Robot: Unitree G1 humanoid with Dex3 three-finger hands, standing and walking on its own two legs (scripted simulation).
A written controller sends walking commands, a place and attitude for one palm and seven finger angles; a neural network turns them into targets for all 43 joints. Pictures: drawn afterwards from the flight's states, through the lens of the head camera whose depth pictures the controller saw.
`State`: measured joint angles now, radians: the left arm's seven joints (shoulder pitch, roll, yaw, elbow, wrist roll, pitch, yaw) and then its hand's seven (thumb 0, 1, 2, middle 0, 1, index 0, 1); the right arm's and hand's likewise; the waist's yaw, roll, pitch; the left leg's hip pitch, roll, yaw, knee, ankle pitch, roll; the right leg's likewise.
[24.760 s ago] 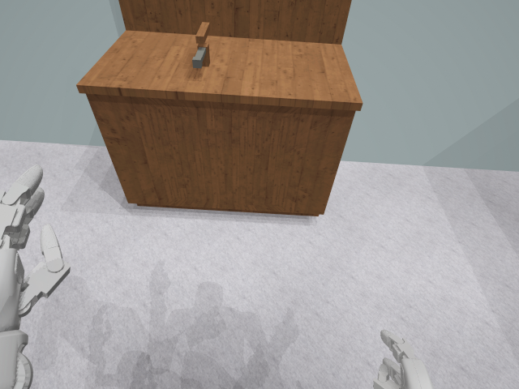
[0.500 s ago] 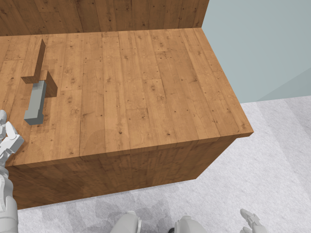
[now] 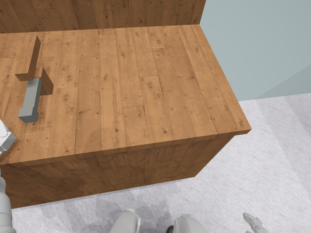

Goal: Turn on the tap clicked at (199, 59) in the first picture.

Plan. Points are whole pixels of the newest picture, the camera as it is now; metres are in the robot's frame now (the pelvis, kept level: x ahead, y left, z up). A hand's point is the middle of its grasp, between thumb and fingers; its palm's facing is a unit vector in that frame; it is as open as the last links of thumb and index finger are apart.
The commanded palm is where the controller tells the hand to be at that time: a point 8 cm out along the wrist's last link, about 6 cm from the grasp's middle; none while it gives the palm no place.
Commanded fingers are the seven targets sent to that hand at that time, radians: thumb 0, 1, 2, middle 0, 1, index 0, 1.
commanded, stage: push the lever round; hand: left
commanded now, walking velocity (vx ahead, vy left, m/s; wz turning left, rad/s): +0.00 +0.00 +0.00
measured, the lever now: (28, 114) +0.35 +0.33 +0.07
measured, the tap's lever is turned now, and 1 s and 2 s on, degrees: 0 14 35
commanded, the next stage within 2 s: none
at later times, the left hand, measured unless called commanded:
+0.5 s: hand (26, 127) +0.33 +0.34 +0.05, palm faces +0.48 -0.87 -0.11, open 7.8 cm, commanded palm +0.29 +0.36 +0.06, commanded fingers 0.00 0.90 0.90 -0.15 -0.15 -0.15 -0.15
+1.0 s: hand (41, 125) +0.33 +0.30 +0.06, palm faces +0.51 -0.86 -0.09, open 7.7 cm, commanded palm +0.29 +0.33 +0.06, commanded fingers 0.00 0.90 0.90 -0.15 -0.15 -0.15 -0.15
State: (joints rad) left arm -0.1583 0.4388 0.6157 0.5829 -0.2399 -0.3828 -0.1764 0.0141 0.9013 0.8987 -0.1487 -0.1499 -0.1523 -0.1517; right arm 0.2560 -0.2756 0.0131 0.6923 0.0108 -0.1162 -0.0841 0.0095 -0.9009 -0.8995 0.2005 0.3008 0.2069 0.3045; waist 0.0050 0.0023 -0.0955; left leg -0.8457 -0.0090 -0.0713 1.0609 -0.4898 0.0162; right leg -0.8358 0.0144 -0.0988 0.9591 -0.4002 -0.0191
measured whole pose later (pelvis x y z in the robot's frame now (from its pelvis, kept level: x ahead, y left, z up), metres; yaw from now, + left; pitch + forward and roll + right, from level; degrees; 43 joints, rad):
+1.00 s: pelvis +0.01 -0.01 +0.01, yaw +0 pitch +14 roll -2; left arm -0.11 0.31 0.45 0.48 -0.18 -0.36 0.05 0.05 0.94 0.91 -0.15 -0.15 -0.15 -0.15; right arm 0.24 -0.25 0.01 0.68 0.00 -0.10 -0.06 0.01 -0.90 -0.90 0.20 0.30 0.21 0.30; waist -0.01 0.02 -0.12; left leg -0.75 -0.01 -0.06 0.98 -0.47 0.01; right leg -0.76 0.02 -0.08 0.90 -0.39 -0.03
